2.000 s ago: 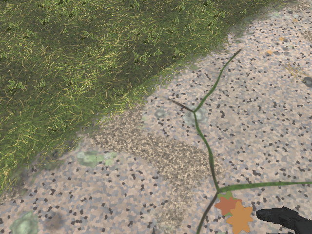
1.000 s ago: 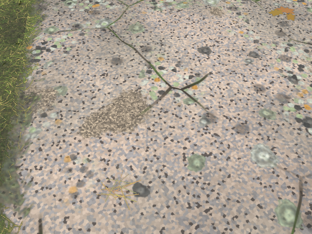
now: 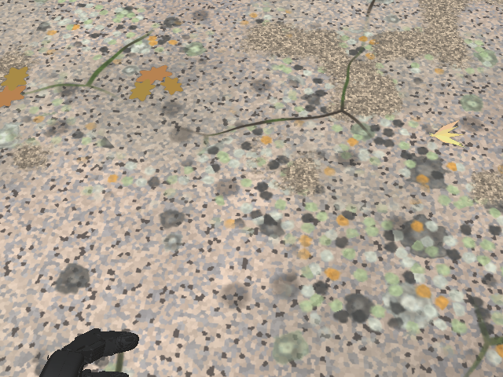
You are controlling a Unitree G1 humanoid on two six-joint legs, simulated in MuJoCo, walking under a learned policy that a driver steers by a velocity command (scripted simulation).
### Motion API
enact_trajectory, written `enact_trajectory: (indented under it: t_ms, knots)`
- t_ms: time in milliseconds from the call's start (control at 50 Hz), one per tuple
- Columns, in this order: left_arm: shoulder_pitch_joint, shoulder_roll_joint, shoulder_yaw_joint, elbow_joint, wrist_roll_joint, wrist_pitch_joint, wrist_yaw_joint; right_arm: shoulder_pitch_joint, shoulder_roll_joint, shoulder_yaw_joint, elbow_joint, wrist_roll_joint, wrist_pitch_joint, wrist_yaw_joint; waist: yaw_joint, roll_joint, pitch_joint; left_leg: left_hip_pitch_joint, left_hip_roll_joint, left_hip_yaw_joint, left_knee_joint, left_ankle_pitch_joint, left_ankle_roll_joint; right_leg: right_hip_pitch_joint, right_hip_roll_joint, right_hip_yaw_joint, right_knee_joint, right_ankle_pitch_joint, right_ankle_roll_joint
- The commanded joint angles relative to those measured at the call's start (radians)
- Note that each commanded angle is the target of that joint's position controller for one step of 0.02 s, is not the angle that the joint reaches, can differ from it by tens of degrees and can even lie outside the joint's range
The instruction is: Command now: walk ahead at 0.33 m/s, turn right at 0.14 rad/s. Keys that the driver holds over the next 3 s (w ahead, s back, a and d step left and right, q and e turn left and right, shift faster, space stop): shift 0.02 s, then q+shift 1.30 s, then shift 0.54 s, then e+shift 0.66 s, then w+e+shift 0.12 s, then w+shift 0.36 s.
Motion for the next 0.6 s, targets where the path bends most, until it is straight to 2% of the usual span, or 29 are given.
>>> enact_trajectory:
  t_ms: [20, 40, 60, 80, 100, 120, 140, 160, 180, 200, 240, 280, 340, 380, 440, 480, 500, 520, 540, 560, 580, 600]
  knots:
    - [0.269, 0.078, 0.024, 0.065, 0.019, -0.007, 0.013, -0.123, -0.159, -0.029, -0.074, 0.015, -0.012, -0.014, 0.184, 0.108, -0.122, -0.17, 0.158, -0.04, 0.162, 0.901, 0.058, 0.462, 0.041, -0.046, -0.099, 0.133, -0.043]
    - [0.331, 0.101, 0.031, 0.092, 0.036, -0.016, 0.023, -0.083, -0.154, -0.026, -0.064, 0.022, -0.004, -0.019, 0.203, 0.081, -0.152, -0.199, 0.122, -0.048, 0.323, 0.796, 0.041, 0.561, -0.007, -0.012, -0.14, 0.228, -0.06]
    - [0.391, 0.161, 0.042, 0.095, 0.051, -0.026, 0.037, -0.037, -0.119, -0.017, -0.084, 0.024, 0.004, -0.021, 0.208, -0.051, -0.24, -0.302, 0.052, -0.015, 0.599, 0.365, 0.019, 0.714, -0.23, 0.155, -0.082, 0.742, -0.096]
    - [0.387, 0.166, 0.04, 0.066, 0.033, -0.024, 0.043, 0.162, -0.017, 0.001, -0.064, 0.047, 0.026, -0.035, 0.123, -0.202, -0.451, -0.396, -0.062, -0.102, 0.937, -0.352, 0.008, 0.882, -0.516, 0.422, 0.009, 1.354, -0.24]
    - [0.366, 0.147, 0.049, 0.055, -0.036, -0.012, 0.044, 0.185, -0.079, -0.012, -0.038, 0.034, 0.05, -0.054, 0.134, -0.097, -0.517, -0.421, -0.043, -0.201, 1.011, -0.326, 0.015, 0.87, -0.507, 0.405, 0.015, 1.324, -0.286]
    - [0.27, 0.124, 0.052, 0.034, -0.052, -0.001, 0.057, 0.119, -0.103, -0.018, -0.052, 0.019, 0.063, -0.057, 0.118, -0.079, -0.432, -0.506, -0.006, -0.156, 1.035, -0.265, 0.005, 0.779, -0.473, 0.353, -0.065, 1.007, -0.294]
    - [0.213, 0.069, 0.037, 0.028, -0.048, 0.005, 0.067, 0.009, -0.121, -0.026, -0.072, -0.005, 0.073, -0.055, 0.113, -0.025, -0.307, -0.535, 0.033, -0.13, 0.979, -0.203, -0.002, 0.646, -0.408, 0.287, -0.14, 0.775, -0.246]
    - [0.195, 0.05, 0.031, 0.037, -0.04, 0.009, 0.08, -0.047, -0.119, -0.033, -0.086, -0.015, 0.085, -0.047, 0.096, -0.033, -0.213, -0.532, 0.047, -0.121, 0.943, -0.164, -0.015, 0.546, -0.363, 0.221, -0.192, 0.696, -0.207]
    - [0.197, 0.051, 0.032, 0.044, -0.036, 0.013, 0.088, -0.049, -0.108, -0.037, -0.087, -0.023, 0.103, -0.037, 0.079, -0.04, -0.172, -0.484, 0.052, -0.11, 0.925, -0.132, -0.028, 0.453, -0.337, 0.152, -0.236, 0.656, -0.182]
    - [0.215, 0.055, 0.034, 0.049, -0.03, 0.01, 0.091, -0.053, -0.089, -0.041, -0.094, -0.021, 0.116, -0.03, 0.072, -0.039, -0.163, -0.458, 0.048, -0.104, 0.921, -0.111, -0.033, 0.42, -0.331, 0.109, -0.251, 0.654, -0.171]
    - [0.202, 0.071, 0.047, 0.046, -0.025, 0.006, 0.094, -0.047, -0.052, -0.044, -0.107, -0.015, 0.137, -0.027, 0.047, -0.039, -0.188, -0.455, 0.046, -0.086, 0.928, -0.084, -0.045, 0.395, -0.335, 0.049, -0.274, 0.565, -0.185]
    - [0.173, 0.06, 0.049, 0.035, -0.016, 0.011, 0.097, -0.093, -0.047, -0.05, -0.135, -0.018, 0.155, -0.025, 0.041, -0.059, -0.174, -0.484, 0.062, -0.073, 0.888, -0.048, -0.046, 0.362, -0.334, -0.002, -0.3, 0.409, -0.187]
    - [0.156, 0.055, 0.052, 0.027, -0.008, 0.024, 0.1, -0.187, -0.038, -0.047, -0.185, -0.022, 0.177, -0.006, 0.054, -0.1, -0.139, -0.476, 0.092, -0.051, 0.726, 0.038, -0.041, 0.327, -0.32, -0.077, -0.331, 0.11, -0.156]
    - [0.159, 0.076, 0.062, 0.023, -0.004, 0.031, 0.096, -0.234, -0.038, -0.044, -0.215, -0.021, 0.184, 0.01, 0.07, -0.11, -0.133, -0.427, 0.093, -0.025, 0.622, 0.052, -0.03, 0.316, -0.335, -0.106, -0.33, -0.007, -0.144]
    - [0.191, 0.113, 0.081, 0.024, -0.001, 0.045, 0.085, -0.283, -0.061, -0.05, -0.253, -0.018, 0.186, 0.024, 0.098, -0.102, -0.134, -0.378, 0.08, 0.02, 0.517, -0.01, -0.01, 0.352, -0.38, -0.124, -0.287, -0.081, -0.125]
    - [0.2, 0.135, 0.093, 0.023, -0.007, 0.054, 0.076, -0.3, -0.069, -0.054, -0.276, -0.013, 0.184, 0.029, 0.105, -0.097, -0.125, -0.344, 0.07, 0.04, 0.427, -0.05, 0.009, 0.375, -0.404, -0.138, -0.234, -0.111, -0.095]
    - [0.195, 0.144, 0.098, 0.023, -0.013, 0.059, 0.073, -0.282, -0.067, -0.056, -0.278, -0.012, 0.178, 0.029, 0.089, -0.075, -0.124, -0.292, 0.057, 0.052, 0.338, -0.021, 0.023, 0.362, -0.397, -0.166, -0.178, -0.142, -0.062]
    - [0.223, 0.142, 0.104, 0.034, -0.014, 0.066, 0.068, -0.236, -0.085, -0.063, -0.263, -0.014, 0.169, 0.024, 0.073, -0.006, -0.124, -0.219, 0.047, 0.012, 0.224, 0.04, 0.042, 0.325, -0.363, -0.199, -0.078, -0.223, -0.004]
    - [0.262, 0.113, 0.103, 0.034, -0.014, 0.077, 0.06, -0.184, -0.17, -0.083, -0.251, -0.024, 0.154, 0.006, 0.063, 0.227, -0.076, -0.178, 0.19, -0.247, 0.021, 0.141, 0.087, 0.2, -0.262, -0.276, 0.164, -0.404, 0.079]
    - [0.196, 0.063, 0.085, -0.052, -0.021, 0.09, 0.068, -0.178, -0.325, -0.118, -0.279, -0.027, 0.146, -0.006, 0.061, 0.408, -0.004, -0.165, 0.409, -0.66, -0.014, 0.46, 0.243, -0.101, -0.061, -0.211, 0.348, -0.685, 0.157]
    - [0.112, 0.084, 0.081, -0.066, 0.0, 0.101, 0.075, -0.108, -0.309, -0.132, -0.266, -0.028, 0.149, -0.019, -0.002, 0.249, -0.052, -0.164, 0.401, -0.618, -0.006, 0.48, 0.317, -0.102, -0.07, -0.041, 0.501, -0.67, 0.149]
    - [0.134, 0.077, 0.081, -0.059, -0.016, 0.101, 0.074, -0.163, -0.264, -0.117, -0.269, -0.024, 0.152, -0.028, 0.045, 0.208, -0.051, -0.184, 0.335, -0.518, 0.01, 0.392, 0.298, -0.096, -0.081, 0.004, 0.522, -0.561, 0.141]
